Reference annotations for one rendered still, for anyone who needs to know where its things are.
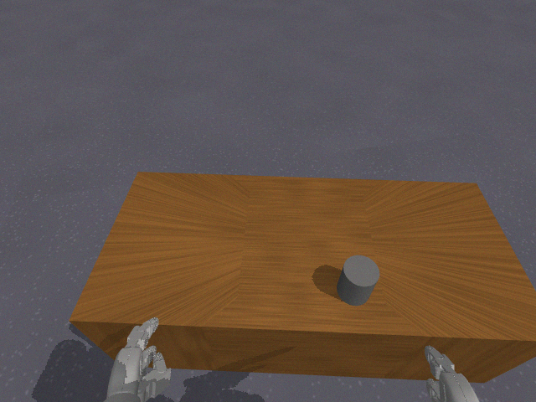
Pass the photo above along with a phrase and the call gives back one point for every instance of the left robot hand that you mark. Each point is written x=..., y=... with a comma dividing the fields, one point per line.
x=131, y=363

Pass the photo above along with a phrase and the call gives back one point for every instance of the can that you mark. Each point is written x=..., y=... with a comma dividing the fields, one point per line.
x=357, y=280

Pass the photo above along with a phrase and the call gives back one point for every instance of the right robot hand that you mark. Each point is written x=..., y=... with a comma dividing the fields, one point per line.
x=452, y=387

